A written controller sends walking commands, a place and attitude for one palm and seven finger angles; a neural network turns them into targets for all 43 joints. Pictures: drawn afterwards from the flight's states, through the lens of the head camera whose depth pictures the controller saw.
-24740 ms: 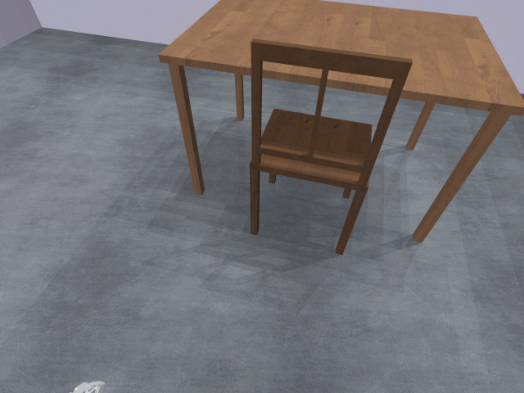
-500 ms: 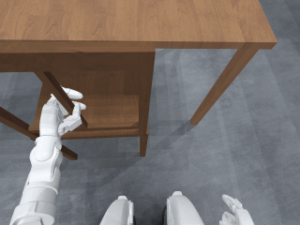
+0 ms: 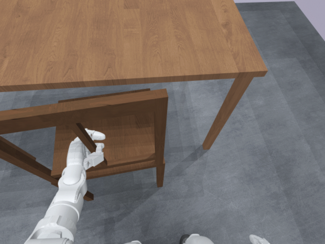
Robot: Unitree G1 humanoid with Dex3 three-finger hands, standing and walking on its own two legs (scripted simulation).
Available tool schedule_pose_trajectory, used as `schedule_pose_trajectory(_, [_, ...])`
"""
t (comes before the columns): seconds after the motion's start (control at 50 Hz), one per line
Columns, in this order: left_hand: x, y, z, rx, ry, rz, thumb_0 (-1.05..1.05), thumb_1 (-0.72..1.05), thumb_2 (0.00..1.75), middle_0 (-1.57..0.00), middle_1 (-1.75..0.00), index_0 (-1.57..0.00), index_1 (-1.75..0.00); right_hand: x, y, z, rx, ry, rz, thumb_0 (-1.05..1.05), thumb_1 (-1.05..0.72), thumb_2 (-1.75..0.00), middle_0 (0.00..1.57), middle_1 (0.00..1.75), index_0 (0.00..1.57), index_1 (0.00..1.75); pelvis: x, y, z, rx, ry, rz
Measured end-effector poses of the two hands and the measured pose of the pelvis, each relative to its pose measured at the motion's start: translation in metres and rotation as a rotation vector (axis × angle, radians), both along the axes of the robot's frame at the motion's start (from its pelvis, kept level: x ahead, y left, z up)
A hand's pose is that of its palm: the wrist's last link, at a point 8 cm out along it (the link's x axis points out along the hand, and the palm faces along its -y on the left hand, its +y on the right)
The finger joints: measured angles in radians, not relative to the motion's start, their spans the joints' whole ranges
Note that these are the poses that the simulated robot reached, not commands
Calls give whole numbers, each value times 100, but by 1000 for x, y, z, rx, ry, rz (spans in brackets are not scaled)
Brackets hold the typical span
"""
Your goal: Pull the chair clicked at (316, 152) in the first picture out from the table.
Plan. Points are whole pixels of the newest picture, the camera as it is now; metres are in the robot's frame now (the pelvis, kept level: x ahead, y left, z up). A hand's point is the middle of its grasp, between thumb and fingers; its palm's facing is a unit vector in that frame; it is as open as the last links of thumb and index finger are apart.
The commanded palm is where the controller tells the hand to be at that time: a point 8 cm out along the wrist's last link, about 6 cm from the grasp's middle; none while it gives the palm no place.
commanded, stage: step backward, pulling the chair out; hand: left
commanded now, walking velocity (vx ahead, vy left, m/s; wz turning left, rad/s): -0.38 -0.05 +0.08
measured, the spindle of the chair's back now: (92, 147) +0.37 +0.20 -0.07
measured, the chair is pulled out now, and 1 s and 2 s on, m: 0.06 0.20 0.25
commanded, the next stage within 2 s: none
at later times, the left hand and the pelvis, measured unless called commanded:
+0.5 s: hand (113, 188) +0.25 +0.13 -0.07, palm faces +0.08 -0.98 -0.18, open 4.9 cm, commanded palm +0.24 +0.18 -0.06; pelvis -0.08 -0.03 +0.00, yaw +1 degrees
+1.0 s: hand (115, 205) +0.22 +0.12 -0.07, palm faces +0.07 -0.98 -0.20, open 5.0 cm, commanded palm +0.20 +0.17 -0.06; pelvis -0.12 -0.03 -0.01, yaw +1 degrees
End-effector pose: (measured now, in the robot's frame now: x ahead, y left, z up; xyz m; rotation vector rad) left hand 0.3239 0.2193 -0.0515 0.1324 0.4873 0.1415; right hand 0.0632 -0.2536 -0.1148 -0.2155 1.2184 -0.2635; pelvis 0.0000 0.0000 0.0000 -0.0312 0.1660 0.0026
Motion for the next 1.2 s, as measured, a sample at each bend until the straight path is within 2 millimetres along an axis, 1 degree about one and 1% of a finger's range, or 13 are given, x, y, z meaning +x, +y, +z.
schedule_pose_trajectory(0.08, [-9, -7, 0, 11, 1, 5, 3, 76, 80, -31, -107, -50, -145, -7, 0, -4, 19, 9, -8, 1, -90, -90, 20, 30, 21, 30, -8, -7, 1, 6, 2, 0])
schedule_pose_trajectory(0.16, [-18, -14, 1, 19, 1, 6, 3, 76, 81, -31, -109, -50, -145, -11, -6, -5, 9, -7, -9, 1, -90, -90, 20, 30, 21, 30, -18, -12, -1, 13, 2, 8])
schedule_pose_trajectory(0.26, [-33, -22, 1, 19, 11, 0, 2, 76, 80, -30, -110, -50, -145, -15, -19, 1, -25, -51, -8, 1, -90, -90, 20, 30, 21, 30, -36, -15, 0, 23, -18, 11])
schedule_pose_trajectory(0.36, [-56, -32, 2, 18, 18, -18, 1, 76, 79, -28, -111, -50, -145, -25, -29, 8, -46, -96, -9, 1, -90, -90, 20, 30, 21, 30, -55, -19, 0, 32, -44, 5])
schedule_pose_trajectory(0.44, [-76, -39, 2, 17, 20, -23, 1, 76, 79, -27, -112, -50, -145, -35, -34, 9, -48, -121, -6, 1, -90, -90, 20, 30, 21, 30, -69, -23, -1, 35, -64, 9])
schedule_pose_trajectory(0.54, [-101, -47, 2, 18, 24, -20, 1, 75, 79, -27, -112, -50, -145, -52, -35, 3, -31, -135, 3, 1, -90, -90, 20, 30, 21, 30, -85, -28, -3, 37, -88, 17])
schedule_pose_trajectory(0.66, [-123, -53, 3, 21, 31, -12, 1, 75, 80, -27, -111, -50, -145, -75, -33, -4, -7, -125, 12, 1, -90, -90, 20, 30, 21, 30, -98, -29, -3, 34, -106, 29])
schedule_pose_trajectory(0.78, [-130, -52, 3, 31, 30, -40, 1, 74, 80, -28, -112, -50, -145, -100, -29, -6, -22, -108, 18, 1, -90, -90, 20, 30, 21, 30, -107, -22, -4, 29, -118, 36])
schedule_pose_trajectory(0.86, [-130, -52, 3, 29, 33, -44, 1, 74, 80, -27, -112, -50, -145, -107, -24, -7, -18, -117, 10, 1, -90, -90, 20, 30, 21, 30, -113, -21, -5, 33, -125, 19])
schedule_pose_trajectory(0.96, [-130, -52, 3, 38, 28, -35, 1, 73, 81, -28, -112, -50, -145, -106, -20, -13, 6, -135, 34, 1, -90, -90, 20, 30, 21, 30, -119, -29, -10, 52, -155, 20])
schedule_pose_trajectory(1.08, [-134, -55, 3, 47, 28, 7, 1, 72, 83, -30, -112, -50, -145, -97, -31, -21, 30, -164, 43, 1, -90, -90, 20, 30, 21, 30, -124, -40, -16, 61, -158, 36])
schedule_pose_trajectory(1.12, [-136, -56, 4, 41, 33, 21, 1, 72, 83, -30, -112, -50, -145, -96, -37, -19, 22, -152, 53, 1, -90, -90, 20, 30, 21, 30, -127, -40, -13, 71, -151, 43])
schedule_pose_trajectory(1.2, [-140, -56, 4, 28, 48, 18, 2, 73, 82, -27, -112, -50, -145, -95, -44, -8, -12, -131, 86, 1, -90, -90, 20, 30, 21, 30, -131, -36, -4, 92, -129, 74])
